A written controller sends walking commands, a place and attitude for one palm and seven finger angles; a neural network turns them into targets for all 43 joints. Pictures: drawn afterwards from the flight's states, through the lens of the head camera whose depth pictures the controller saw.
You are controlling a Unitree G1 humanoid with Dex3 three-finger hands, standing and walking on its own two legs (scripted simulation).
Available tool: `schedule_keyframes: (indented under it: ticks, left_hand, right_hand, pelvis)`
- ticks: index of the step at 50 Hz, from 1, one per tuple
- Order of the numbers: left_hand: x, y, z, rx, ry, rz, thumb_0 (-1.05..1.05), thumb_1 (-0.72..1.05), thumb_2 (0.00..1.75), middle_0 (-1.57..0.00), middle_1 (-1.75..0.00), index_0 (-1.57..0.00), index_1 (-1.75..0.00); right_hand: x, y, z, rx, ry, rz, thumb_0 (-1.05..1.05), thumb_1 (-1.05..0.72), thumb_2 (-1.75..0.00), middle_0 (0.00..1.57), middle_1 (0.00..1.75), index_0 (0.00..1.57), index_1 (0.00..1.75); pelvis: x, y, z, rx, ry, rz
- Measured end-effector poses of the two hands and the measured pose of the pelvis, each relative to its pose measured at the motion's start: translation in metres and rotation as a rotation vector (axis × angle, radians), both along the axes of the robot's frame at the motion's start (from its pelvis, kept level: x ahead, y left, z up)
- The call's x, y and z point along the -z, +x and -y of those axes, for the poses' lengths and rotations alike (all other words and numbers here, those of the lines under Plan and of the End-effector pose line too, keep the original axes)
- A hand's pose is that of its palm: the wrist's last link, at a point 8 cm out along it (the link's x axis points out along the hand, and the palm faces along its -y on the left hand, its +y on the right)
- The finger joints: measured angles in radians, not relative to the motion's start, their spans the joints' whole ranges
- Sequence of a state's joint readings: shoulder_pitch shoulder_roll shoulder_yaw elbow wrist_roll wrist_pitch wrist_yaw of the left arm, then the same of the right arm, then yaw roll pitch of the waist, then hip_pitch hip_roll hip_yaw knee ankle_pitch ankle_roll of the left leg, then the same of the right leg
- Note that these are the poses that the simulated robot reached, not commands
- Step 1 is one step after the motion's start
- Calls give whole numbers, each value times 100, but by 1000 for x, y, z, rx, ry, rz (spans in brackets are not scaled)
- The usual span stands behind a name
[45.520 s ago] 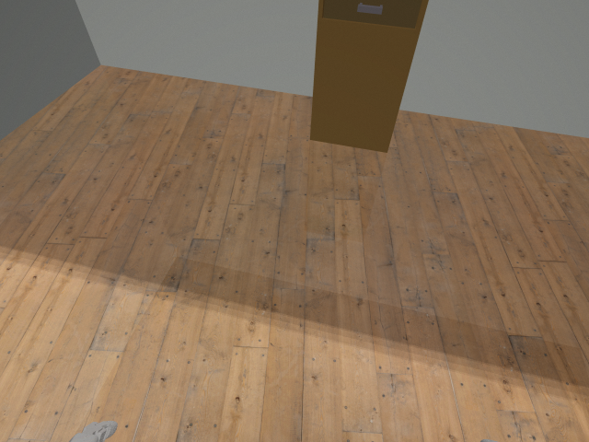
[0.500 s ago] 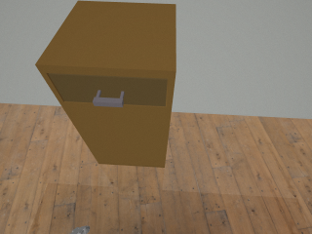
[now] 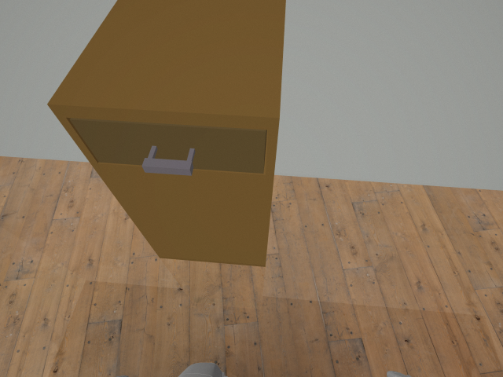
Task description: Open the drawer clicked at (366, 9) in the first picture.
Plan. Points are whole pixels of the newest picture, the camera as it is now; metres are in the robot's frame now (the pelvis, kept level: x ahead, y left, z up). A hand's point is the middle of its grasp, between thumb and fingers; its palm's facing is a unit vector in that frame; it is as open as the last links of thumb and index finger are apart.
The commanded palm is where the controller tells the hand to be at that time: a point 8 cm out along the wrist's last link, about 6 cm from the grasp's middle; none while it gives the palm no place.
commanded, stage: come to a stop and stand still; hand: left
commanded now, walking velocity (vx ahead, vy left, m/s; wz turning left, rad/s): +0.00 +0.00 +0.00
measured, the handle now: (170, 159) +0.51 +0.21 -0.04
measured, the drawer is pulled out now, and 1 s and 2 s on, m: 0.00 0.00 0.00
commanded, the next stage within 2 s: look again from close up in 0.24 s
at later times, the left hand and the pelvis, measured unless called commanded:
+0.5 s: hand out of the picture +0.05 +0.23 -0.16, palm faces -0.02 -0.96 -0.27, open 7.4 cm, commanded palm none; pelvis -0.03 +0.02 +0.00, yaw -1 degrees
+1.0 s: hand out of the picture -0.10 +0.20 -0.17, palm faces +0.00 -0.99 -0.17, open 7.4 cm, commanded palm none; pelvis -0.06 +0.03 +0.00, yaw -1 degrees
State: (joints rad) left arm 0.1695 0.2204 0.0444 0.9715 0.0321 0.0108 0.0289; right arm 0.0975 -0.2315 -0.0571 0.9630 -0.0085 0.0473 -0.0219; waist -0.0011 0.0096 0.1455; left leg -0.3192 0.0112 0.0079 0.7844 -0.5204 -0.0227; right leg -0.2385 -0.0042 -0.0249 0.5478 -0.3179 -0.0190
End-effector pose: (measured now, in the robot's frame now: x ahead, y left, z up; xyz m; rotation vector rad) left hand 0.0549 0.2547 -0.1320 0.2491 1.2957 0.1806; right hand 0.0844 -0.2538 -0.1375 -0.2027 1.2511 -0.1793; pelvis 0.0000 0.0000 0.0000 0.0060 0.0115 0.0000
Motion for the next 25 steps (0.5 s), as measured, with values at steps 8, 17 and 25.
schedule_keyframes:
  ticks: [8,17,25]
  left_hand:
    - [11,-27,11,-39,-73,-52,0,91,90,-20,-30,-20,-30]
    - [2,-23,-1,16,-37,77,1,90,90,-20,-30,-20,-30]
    - [-6,-16,-22,59,-19,173,1,91,90,-20,-30,-20,-30]
  right_hand:
    - [-9,-15,-16,-41,1,-17,1,-91,-90,19,30,20,30]
    - [-13,-27,-13,-12,-18,110,1,-90,-90,20,30,20,30]
    - [-19,-54,-20,-9,-25,148,1,-91,-90,20,30,20,30]
  pelvis:
    - [-3,0,-4,7,-7,20]
    - [2,-10,-10,3,-10,30]
    - [3,-32,-23,18,-15,63]
